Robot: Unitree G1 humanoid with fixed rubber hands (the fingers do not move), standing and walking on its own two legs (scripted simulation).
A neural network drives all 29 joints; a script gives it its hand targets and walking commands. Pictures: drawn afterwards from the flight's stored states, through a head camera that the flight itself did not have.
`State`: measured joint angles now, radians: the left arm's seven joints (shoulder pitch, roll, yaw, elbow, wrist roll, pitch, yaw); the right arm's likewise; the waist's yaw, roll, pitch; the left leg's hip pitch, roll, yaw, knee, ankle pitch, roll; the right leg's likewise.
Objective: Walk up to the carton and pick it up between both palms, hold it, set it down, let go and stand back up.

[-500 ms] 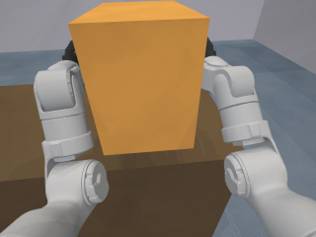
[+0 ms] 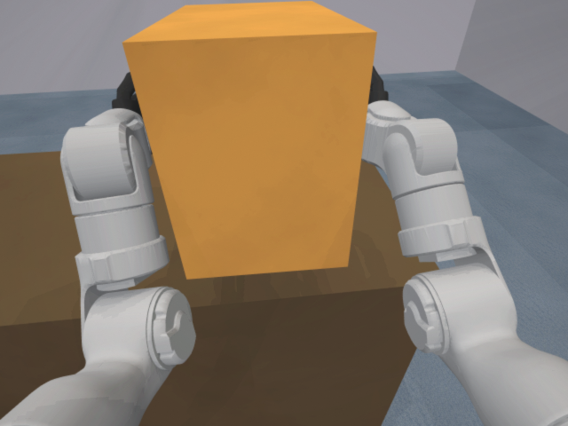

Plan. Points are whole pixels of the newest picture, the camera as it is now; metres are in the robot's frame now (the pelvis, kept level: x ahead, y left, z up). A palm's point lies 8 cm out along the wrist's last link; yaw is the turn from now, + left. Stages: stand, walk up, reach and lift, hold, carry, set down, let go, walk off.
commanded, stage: hold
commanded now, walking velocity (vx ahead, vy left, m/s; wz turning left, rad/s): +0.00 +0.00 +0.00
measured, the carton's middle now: (257, 121) +0.40 +0.01 +0.29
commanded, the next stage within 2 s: set down in 1.34 s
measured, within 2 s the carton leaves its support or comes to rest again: neither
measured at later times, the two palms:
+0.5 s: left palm (133, 130) +0.35 +0.15 +0.31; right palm (371, 119) +0.37 -0.13 +0.30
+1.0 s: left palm (133, 130) +0.35 +0.15 +0.31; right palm (371, 119) +0.37 -0.13 +0.30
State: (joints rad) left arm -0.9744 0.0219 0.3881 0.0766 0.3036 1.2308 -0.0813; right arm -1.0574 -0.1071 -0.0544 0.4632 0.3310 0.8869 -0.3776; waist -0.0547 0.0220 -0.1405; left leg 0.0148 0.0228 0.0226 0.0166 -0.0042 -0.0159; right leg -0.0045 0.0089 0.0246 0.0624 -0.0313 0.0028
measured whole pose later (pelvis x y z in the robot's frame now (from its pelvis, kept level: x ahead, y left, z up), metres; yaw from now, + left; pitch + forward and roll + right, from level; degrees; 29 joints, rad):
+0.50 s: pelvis +0.00 +0.00 +0.00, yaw +0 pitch -2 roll +0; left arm -0.97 0.02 0.39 0.08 0.30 1.23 -0.08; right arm -1.06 -0.11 -0.05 0.46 0.33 0.89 -0.38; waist -0.05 0.02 -0.14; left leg 0.01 0.02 0.02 0.02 0.00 -0.02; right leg 0.00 0.01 0.02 0.06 -0.03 0.00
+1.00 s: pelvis +0.00 +0.00 +0.00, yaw +0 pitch -2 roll +0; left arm -0.97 0.02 0.39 0.08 0.30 1.23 -0.08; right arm -1.06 -0.11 -0.05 0.46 0.33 0.89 -0.38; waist -0.05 0.02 -0.14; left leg 0.01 0.02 0.02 0.02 0.00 -0.02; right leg 0.00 0.01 0.03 0.06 -0.03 0.00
